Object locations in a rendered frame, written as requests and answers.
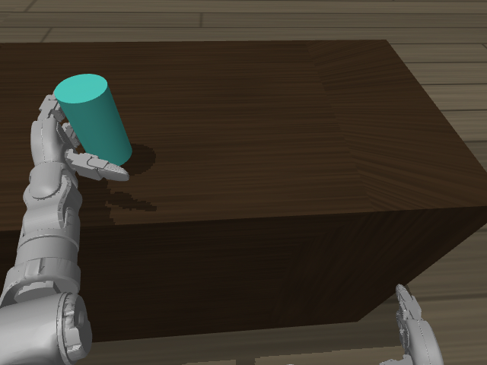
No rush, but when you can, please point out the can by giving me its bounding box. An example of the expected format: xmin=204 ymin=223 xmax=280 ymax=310
xmin=54 ymin=74 xmax=132 ymax=166

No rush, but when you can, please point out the left robot arm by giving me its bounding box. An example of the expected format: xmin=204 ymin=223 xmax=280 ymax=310
xmin=0 ymin=162 xmax=92 ymax=365

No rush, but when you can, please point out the left robot hand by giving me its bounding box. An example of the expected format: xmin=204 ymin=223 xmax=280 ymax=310
xmin=30 ymin=91 xmax=129 ymax=181

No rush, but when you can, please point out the right robot hand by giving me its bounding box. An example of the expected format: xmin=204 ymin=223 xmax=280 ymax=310
xmin=379 ymin=284 xmax=444 ymax=365

